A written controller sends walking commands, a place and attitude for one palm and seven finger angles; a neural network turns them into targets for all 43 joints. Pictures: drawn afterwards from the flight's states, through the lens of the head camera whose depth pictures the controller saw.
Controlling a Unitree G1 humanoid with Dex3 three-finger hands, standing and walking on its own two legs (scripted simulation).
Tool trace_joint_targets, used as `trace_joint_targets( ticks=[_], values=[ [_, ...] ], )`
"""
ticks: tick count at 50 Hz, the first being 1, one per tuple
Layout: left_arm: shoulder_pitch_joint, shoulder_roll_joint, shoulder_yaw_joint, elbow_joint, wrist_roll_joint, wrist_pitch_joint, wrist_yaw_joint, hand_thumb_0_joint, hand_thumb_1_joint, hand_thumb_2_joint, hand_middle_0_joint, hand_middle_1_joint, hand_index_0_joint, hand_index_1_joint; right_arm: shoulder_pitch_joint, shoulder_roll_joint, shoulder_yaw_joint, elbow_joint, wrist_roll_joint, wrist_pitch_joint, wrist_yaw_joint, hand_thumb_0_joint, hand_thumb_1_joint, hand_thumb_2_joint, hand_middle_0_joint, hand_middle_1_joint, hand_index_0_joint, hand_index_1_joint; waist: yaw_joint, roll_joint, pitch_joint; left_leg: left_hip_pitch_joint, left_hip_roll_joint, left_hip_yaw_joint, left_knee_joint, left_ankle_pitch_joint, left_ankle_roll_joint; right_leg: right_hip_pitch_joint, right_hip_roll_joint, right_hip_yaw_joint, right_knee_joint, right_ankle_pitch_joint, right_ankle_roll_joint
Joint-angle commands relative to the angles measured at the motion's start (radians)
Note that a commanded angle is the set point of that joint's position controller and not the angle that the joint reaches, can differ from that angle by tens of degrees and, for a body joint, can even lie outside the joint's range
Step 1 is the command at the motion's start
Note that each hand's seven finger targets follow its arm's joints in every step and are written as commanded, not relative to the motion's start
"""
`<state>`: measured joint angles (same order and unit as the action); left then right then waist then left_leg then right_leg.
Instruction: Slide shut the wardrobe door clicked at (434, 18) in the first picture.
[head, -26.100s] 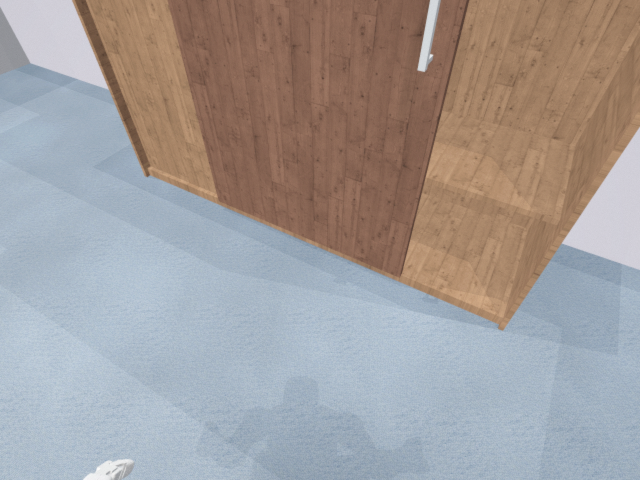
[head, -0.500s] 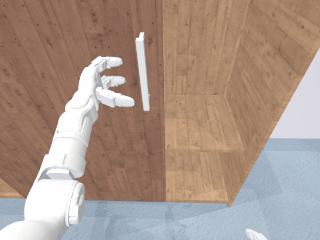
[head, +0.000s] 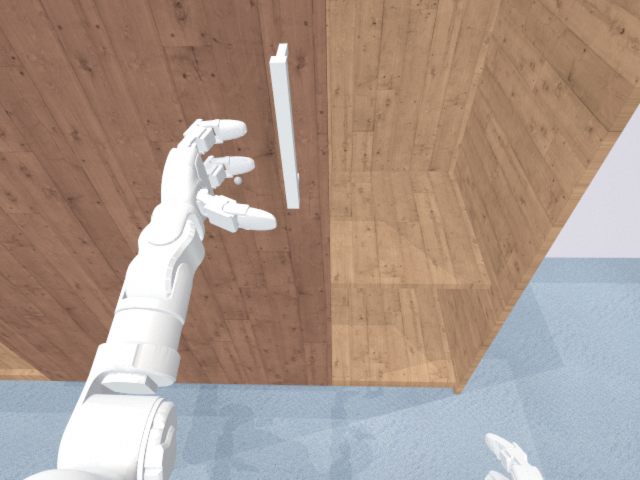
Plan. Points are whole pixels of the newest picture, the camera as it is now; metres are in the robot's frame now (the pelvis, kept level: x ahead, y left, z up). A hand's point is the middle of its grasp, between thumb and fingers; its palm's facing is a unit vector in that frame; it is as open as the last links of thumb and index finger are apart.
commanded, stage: move the hooked fingers beside the handle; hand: left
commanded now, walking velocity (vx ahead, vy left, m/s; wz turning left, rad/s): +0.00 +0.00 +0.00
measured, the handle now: (288, 134) +0.50 +0.05 +0.20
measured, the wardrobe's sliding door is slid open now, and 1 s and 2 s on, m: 0.39 0.39 0.39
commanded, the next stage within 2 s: feel for the door with the fingertips in 0.04 s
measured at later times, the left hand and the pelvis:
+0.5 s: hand (267, 153) +0.42 +0.07 +0.22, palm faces -0.03 -1.00 -0.02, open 14.0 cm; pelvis +0.00 +0.00 +0.00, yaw +0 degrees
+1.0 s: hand (277, 145) +0.46 +0.06 +0.21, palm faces -0.02 -1.00 +0.03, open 13.9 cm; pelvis +0.00 +0.00 +0.00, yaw -1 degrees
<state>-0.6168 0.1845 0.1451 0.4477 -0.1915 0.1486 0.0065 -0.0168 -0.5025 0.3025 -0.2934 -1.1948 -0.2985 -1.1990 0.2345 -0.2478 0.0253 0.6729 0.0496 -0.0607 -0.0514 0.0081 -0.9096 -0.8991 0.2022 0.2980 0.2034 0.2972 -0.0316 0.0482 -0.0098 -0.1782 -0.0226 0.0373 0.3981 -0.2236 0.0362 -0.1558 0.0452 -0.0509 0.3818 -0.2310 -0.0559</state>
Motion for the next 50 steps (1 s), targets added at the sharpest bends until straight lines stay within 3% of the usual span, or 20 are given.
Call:
trace_joint_targets(
  ticks=[1,4,5,6,8,10,14,16,19,20,21,25,28,30,33,36,40,42,44,50],
  values=[
    [-0.66,0.263,0.078,-0.44,0.023,-0.208,0.029,0.0,-0.5,0.3,-0.3,-1.2,-0.3,-1.2,-0.081,-0.1,-0.038,-0.112,-0.01,-0.072,0.01,0.0,-0.9,-0.9,0.2,0.3,0.2,0.3,0.006,0.013,-0.51,0.299,0.031,-0.072,0.032,0.479,0.009,0.105,-0.031,0.053,0.007,0.443,0.03],
    [-0.495,0.163,0.01,-0.09,0.029,-0.031,0.007,0.0,-0.5,0.3,-0.3,-1.2,-0.3,-1.2,-0.078,-0.112,-0.031,-0.079,0.015,-0.034,0.002,0.0,-0.9,-0.9,0.2,0.3,0.2,0.3,-0.011,-0.087,-0.215,0.132,0.025,-0.045,-0.002,0.286,0.015,0.022,-0.027,0.038,-0.047,0.335,0.038],
    [-0.384,0.165,0.036,0.037,0.03,0.036,0.002,0.0,-0.5,0.3,-0.3,-1.2,-0.3,-1.2,-0.069,-0.123,-0.033,-0.074,0.016,-0.017,0.001,0.0,-0.9,-0.9,0.2,0.3,0.2,0.3,0.01,-0.106,-0.142,0.077,0.023,-0.043,-0.014,0.236,0.012,0.007,-0.028,0.031,-0.061,0.288,0.034],
    [-0.328,0.115,0.0,0.116,0.018,0.097,-0.012,0.0,-0.5,0.3,-0.3,-1.2,-0.3,-1.2,-0.07,-0.129,-0.023,-0.081,0.025,-0.003,-0.001,0.0,-0.9,-0.9,0.2,0.3,0.2,0.3,0.004,-0.13,-0.063,0.033,0.022,-0.042,-0.026,0.191,0.013,-0.019,-0.031,0.029,-0.073,0.257,0.039],
    [-0.325,0.111,0.017,0.122,-0.008,0.155,-0.026,0.0,-0.5,0.3,-0.3,-1.2,-0.3,-1.2,-0.082,-0.139,-0.02,-0.105,0.035,0.014,-0.005,0.0,-0.9,-0.9,0.2,0.3,0.2,0.3,0.015,-0.127,-0.073,0.025,0.016,-0.042,-0.03,0.177,0.015,-0.009,-0.035,0.034,-0.083,0.242,0.038],
    [-0.401,0.096,0.011,0.015,-0.025,0.13,-0.027,0.0,-0.5,0.3,-0.3,-1.2,-0.3,-1.2,-0.086,-0.13,-0.028,-0.12,0.024,0.008,-0.004,0.0,-0.9,-0.9,0.2,0.3,0.2,0.3,0.013,-0.122,-0.151,0.058,0.014,-0.044,-0.017,0.212,0.017,0.014,-0.033,0.031,-0.069,0.269,0.034],
    [-0.707,0.116,-0.016,-0.43,-0.015,-0.091,0.012,0.0,-0.5,0.3,-0.3,-1.2,-0.3,-1.2,-0.098,-0.098,-0.039,-0.152,0.002,-0.051,0.003,0.0,-0.9,-0.9,0.2,0.3,0.2,0.3,-0.005,-0.037,-0.418,0.234,0.019,-0.063,0.015,0.37,0.021,0.071,-0.029,0.049,-0.022,0.374,0.027],
    [-0.71,0.172,0.022,-0.472,-0.005,-0.168,0.047,0.0,-0.5,0.3,-0.3,-1.2,-0.3,-1.2,-0.085,-0.099,-0.043,-0.126,-0.006,-0.064,0.007,0.0,-0.9,-0.9,0.2,0.3,0.2,0.3,-0.006,-0.036,-0.467,0.267,0.028,-0.071,0.023,0.391,0.015,0.071,-0.025,0.053,-0.013,0.367,0.032],
    [-0.668,0.106,-0.03,-0.366,0.024,-0.155,0.07,0.0,-0.5,0.3,-0.3,-1.2,-0.3,-1.2,-0.082,-0.092,-0.039,-0.093,-0.006,-0.07,0.014,0.0,-0.9,-0.9,0.2,0.3,0.2,0.3,-0.015,-0.044,-0.409,0.251,0.03,-0.065,0.019,0.368,0.011,0.037,-0.022,0.043,-0.013,0.336,0.034],
    [-0.621,0.131,-0.015,-0.285,0.04,-0.121,0.08,0.0,-0.5,0.3,-0.3,-1.2,-0.3,-1.2,-0.076,-0.099,-0.04,-0.076,-0.005,-0.056,0.014,0.0,-0.9,-0.9,0.2,0.3,0.2,0.3,-0.007,-0.046,-0.362,0.217,0.031,-0.056,0.009,0.328,0.01,0.033,-0.025,0.044,-0.028,0.301,0.032],
    [-0.595,0.102,-0.034,-0.206,0.048,-0.078,0.082,0.0,-0.5,0.3,-0.3,-1.2,-0.3,-1.2,-0.081,-0.096,-0.034,-0.071,0.0,-0.045,0.012,0.0,-0.9,-0.9,0.2,0.3,0.2,0.3,-0.012,-0.043,-0.286,0.178,0.028,-0.053,0.0,0.286,0.01,0.011,-0.025,0.042,-0.039,0.279,0.032],
    [-0.466,0.065,-0.016,0.041,0.044,0.083,0.091,0.0,-0.5,0.3,-0.3,-1.2,-0.3,-1.2,-0.079,-0.11,-0.027,-0.068,0.006,0.003,0.005,0.0,-0.9,-0.9,0.2,0.3,0.2,0.3,0.009,-0.121,-0.152,0.058,0.017,-0.048,-0.027,0.175,0.011,0.002,-0.03,0.038,-0.078,0.212,0.036],
    [-0.53,0.123,0.049,-0.003,0.011,0.088,0.083,0.0,-0.5,0.3,-0.3,-1.2,-0.3,-1.2,-0.081,-0.116,-0.025,-0.095,0.0,0.011,-0.007,0.0,-0.9,-0.9,0.2,0.3,0.2,0.3,0.013,-0.173,-0.208,0.039,0.012,-0.038,-0.026,0.202,0.019,0.066,-0.039,0.054,-0.071,0.283,0.045],
    [-0.58,0.143,0.055,-0.077,0.015,0.029,0.078,0.0,-0.5,0.3,-0.3,-1.2,-0.3,-1.2,-0.082,-0.108,-0.027,-0.105,-0.004,0.005,-0.006,0.0,-0.9,-0.9,0.2,0.3,0.2,0.3,0.017,-0.134,-0.262,0.063,0.011,-0.037,-0.021,0.236,0.021,0.098,-0.042,0.057,-0.057,0.32,0.04],
    [-0.719,0.106,-0.009,-0.198,0.024,-0.084,0.071,0.0,-0.5,0.3,-0.3,-1.2,-0.3,-1.2,-0.075,-0.092,-0.031,-0.11,-0.003,-0.025,-0.002,0.0,-0.9,-0.9,0.2,0.3,0.2,0.3,-0.014,-0.086,-0.326,0.134,0.015,-0.037,-0.001,0.27,0.026,0.079,-0.036,0.063,-0.043,0.339,0.038],
    [-0.762,0.103,-0.034,-0.199,0.036,-0.135,0.071,0.0,-0.5,0.3,-0.3,-1.2,-0.3,-1.2,-0.058,-0.095,-0.037,-0.088,0.0,-0.043,0.001,0.0,-0.9,-0.9,0.2,0.3,0.2,0.3,-0.032,-0.056,-0.343,0.174,0.02,-0.045,0.006,0.269,0.025,0.046,-0.032,0.064,-0.043,0.312,0.037],
    [-0.753,0.08,-0.059,-0.061,0.047,-0.089,0.068,0.0,-0.5,0.3,-0.3,-1.2,-0.3,-1.2,-0.031,-0.105,-0.041,-0.053,0.003,-0.042,-0.001,0.0,-0.9,-0.9,0.2,0.3,0.2,0.3,-0.039,-0.044,-0.311,0.168,0.019,-0.053,0.005,0.244,0.018,0.002,-0.029,0.053,-0.051,0.268,0.035],
    [-0.734,0.084,-0.031,-0.001,0.037,-0.057,0.073,0.0,-0.5,0.3,-0.3,-1.2,-0.3,-1.2,-0.027,-0.108,-0.039,-0.05,0.002,-0.041,-0.002,0.0,-0.9,-0.9,0.2,0.3,0.2,0.3,-0.033,-0.09,-0.291,0.129,0.014,-0.052,0.001,0.223,0.022,0.009,-0.028,0.056,-0.058,0.268,0.039],
    [-0.724,0.141,0.032,0.047,0.029,-0.04,0.078,0.0,-0.5,0.3,-0.3,-1.2,-0.3,-1.2,-0.015,-0.118,-0.038,-0.045,-0.002,-0.033,-0.005,0.0,-0.9,-0.9,0.2,0.3,0.2,0.3,-0.019,-0.117,-0.299,0.09,0.011,-0.047,-0.006,0.232,0.021,0.048,-0.033,0.057,-0.051,0.303,0.039],
    [-0.67,0.182,0.089,0.034,0.044,-0.098,0.088,0.0,-0.5,0.3,-0.3,-1.2,-0.3,-1.2,0.005,-0.115,-0.044,-0.065,-0.013,-0.028,0.009,0.0,-0.9,-0.9,0.2,0.3,0.2,0.3,0.012,-0.137,-0.335,0.062,0.011,-0.027,-0.003,0.317,0.023,0.13,-0.039,0.058,-0.024,0.439,0.041]
  ],
)
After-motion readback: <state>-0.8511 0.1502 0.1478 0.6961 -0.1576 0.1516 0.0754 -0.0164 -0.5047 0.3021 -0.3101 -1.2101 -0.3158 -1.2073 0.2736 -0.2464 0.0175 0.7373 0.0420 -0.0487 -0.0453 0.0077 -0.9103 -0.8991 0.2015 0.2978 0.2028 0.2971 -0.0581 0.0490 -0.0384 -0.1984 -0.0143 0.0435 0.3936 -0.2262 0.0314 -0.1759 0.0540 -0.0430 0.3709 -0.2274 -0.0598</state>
